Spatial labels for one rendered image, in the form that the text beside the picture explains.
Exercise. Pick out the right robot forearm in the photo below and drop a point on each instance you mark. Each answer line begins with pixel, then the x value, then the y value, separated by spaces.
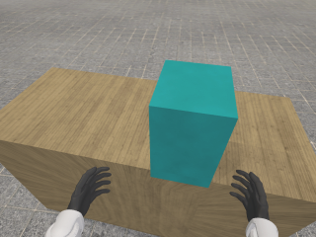
pixel 260 227

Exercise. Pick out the pedestal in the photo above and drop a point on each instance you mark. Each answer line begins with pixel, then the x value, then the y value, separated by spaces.
pixel 69 121

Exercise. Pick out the left robot hand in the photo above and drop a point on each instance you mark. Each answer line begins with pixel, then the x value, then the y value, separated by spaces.
pixel 85 191

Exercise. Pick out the carton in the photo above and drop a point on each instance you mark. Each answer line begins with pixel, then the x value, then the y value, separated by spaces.
pixel 192 114

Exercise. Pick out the right robot hand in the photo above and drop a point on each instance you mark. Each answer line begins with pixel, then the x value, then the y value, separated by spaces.
pixel 255 200

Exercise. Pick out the left robot forearm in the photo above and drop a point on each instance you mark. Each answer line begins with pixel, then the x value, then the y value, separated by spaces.
pixel 68 223

